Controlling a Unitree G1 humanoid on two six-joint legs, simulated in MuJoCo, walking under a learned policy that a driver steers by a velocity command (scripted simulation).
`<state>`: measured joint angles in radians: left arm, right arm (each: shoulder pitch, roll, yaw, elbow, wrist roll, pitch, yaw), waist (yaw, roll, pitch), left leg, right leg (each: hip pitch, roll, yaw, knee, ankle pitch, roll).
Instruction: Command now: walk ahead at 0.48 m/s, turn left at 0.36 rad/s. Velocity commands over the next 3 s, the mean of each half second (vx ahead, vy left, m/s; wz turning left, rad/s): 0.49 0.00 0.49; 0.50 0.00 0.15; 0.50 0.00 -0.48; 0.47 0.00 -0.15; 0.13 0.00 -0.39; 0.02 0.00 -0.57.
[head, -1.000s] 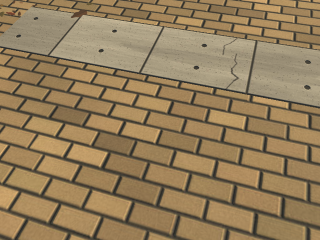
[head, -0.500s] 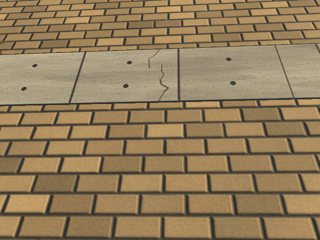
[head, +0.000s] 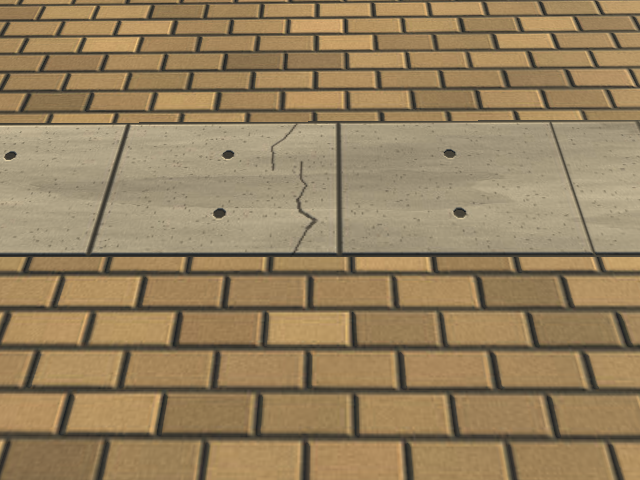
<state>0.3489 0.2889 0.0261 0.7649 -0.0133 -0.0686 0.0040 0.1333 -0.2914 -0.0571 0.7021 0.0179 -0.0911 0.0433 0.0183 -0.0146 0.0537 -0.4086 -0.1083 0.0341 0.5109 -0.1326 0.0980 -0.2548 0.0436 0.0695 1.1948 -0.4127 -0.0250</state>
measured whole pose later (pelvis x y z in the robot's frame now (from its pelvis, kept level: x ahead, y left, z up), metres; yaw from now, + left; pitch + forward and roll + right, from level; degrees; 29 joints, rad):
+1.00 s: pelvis +0.51 +0.09 +0.01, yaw +20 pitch +1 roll +0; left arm 0.34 0.31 0.05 0.83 -0.03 -0.06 0.00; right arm 0.17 -0.26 -0.04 0.68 -0.01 -0.07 0.02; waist 0.03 -0.04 0.04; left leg -0.31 0.00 0.08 0.48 -0.19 0.04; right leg -0.43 -0.07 0.04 1.15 -0.37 0.00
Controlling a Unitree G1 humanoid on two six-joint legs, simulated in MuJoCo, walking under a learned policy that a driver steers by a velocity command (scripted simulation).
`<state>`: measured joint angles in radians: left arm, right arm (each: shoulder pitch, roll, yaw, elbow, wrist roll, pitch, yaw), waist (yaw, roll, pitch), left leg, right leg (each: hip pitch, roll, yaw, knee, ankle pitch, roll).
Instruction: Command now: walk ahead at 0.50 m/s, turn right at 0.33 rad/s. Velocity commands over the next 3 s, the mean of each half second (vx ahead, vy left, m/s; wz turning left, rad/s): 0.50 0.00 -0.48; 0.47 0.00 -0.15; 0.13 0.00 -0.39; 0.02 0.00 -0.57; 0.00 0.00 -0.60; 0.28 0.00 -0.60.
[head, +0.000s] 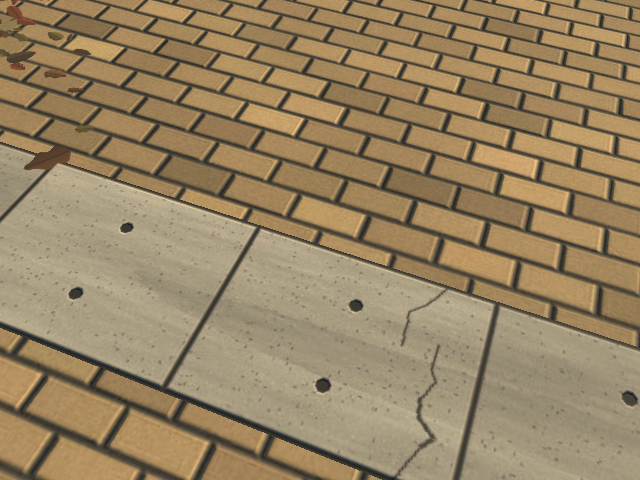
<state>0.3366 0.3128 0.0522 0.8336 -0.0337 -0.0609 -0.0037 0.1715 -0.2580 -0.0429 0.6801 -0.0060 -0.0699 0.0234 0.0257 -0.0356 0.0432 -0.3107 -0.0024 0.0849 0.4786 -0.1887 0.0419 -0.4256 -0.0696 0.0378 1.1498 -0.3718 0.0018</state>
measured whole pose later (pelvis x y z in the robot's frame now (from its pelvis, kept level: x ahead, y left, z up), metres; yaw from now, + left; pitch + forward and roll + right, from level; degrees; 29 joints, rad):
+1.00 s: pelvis +0.55 -0.11 -0.01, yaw -20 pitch +2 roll -1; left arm 0.31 0.30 0.05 0.79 -0.02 -0.04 0.01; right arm 0.13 -0.29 -0.04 0.72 -0.01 -0.10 0.04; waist 0.02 -0.02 0.04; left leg -0.43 -0.03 0.05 0.55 -0.15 0.06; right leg -0.27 0.06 0.10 1.11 -0.52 -0.02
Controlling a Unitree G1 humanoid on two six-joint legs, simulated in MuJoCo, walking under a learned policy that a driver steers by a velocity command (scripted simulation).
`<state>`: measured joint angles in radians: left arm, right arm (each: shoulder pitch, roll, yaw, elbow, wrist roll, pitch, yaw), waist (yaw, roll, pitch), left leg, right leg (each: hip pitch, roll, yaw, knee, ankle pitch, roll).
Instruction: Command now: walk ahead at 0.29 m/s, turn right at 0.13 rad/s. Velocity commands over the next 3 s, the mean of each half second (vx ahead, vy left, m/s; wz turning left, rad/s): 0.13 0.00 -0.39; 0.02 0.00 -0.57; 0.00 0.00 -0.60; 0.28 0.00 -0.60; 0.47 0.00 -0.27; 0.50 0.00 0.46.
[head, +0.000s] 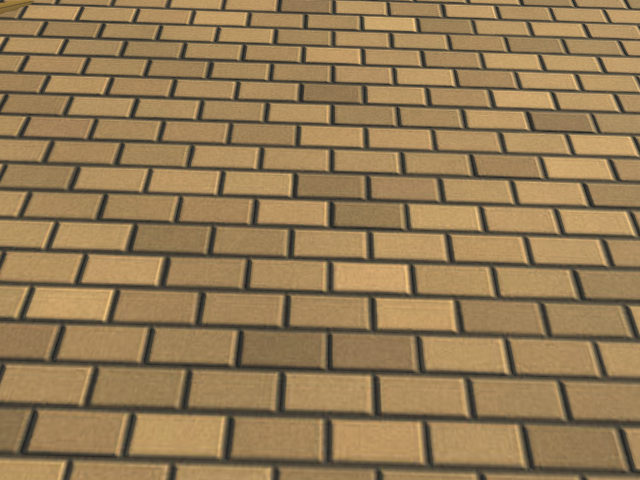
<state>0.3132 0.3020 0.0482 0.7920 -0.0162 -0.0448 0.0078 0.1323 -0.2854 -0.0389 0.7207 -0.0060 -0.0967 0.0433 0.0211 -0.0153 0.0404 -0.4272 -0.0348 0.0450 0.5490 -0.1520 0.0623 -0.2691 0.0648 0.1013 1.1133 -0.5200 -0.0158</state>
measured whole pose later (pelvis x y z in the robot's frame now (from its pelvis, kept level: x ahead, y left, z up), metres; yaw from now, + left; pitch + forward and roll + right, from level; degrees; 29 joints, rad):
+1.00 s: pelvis +0.16 +0.01 +0.01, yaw -32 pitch +1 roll +0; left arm 0.15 0.34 0.09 0.61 -0.01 0.05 0.03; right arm 0.16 -0.28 -0.07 0.77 -0.03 0.00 -0.01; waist 0.00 -0.05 0.03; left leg -0.29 -0.01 -0.01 0.52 -0.26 0.01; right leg -0.49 0.10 0.16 0.97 -0.48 0.02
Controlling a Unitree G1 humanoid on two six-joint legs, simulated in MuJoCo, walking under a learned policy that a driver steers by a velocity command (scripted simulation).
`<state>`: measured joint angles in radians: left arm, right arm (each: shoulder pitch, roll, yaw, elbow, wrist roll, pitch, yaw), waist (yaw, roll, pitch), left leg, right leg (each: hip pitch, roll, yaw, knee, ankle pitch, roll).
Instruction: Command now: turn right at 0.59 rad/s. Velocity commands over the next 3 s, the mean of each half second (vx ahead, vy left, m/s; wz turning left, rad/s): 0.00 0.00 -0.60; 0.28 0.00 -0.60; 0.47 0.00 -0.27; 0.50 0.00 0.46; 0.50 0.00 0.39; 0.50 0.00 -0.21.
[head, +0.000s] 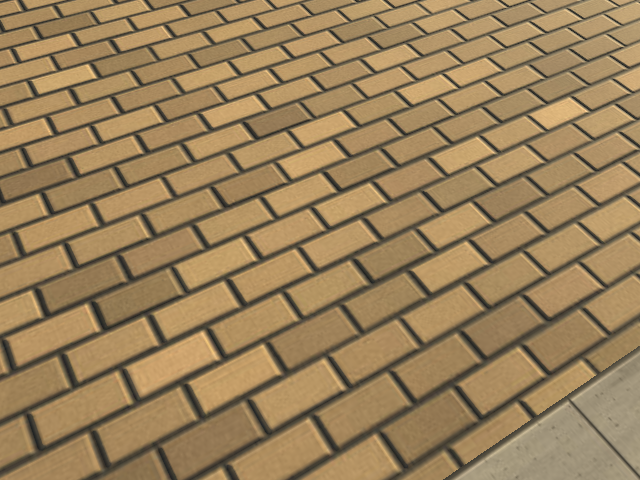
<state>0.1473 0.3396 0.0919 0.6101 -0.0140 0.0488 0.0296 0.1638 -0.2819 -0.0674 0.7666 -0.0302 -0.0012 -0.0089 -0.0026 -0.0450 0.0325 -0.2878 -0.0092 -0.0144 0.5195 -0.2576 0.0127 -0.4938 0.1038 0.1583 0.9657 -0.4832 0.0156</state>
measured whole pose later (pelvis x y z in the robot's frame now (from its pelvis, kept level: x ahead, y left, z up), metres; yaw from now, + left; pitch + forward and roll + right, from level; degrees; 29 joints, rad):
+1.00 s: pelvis +0.08 -0.07 +0.01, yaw -35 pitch +1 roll +1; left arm 0.24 0.33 0.08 0.63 -0.02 -0.01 -0.01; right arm 0.35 -0.27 -0.07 0.77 -0.01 -0.08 -0.01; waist -0.05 -0.06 -0.01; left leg -0.07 0.00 0.06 0.33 -0.28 0.01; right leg -0.66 -0.02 0.09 1.10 -0.23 0.02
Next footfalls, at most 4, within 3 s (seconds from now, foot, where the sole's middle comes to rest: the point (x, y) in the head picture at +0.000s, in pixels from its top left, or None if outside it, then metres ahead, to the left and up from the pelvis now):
0.32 right None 0.01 -0.15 -0.77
0.78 left None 0.12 0.05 -0.77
1.24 right None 0.20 -0.37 -0.77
1.80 left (515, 429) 0.58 -0.42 -0.77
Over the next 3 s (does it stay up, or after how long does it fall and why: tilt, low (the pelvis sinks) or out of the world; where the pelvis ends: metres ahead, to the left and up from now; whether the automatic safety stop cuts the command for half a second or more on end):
stays up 0.99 -0.62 0.01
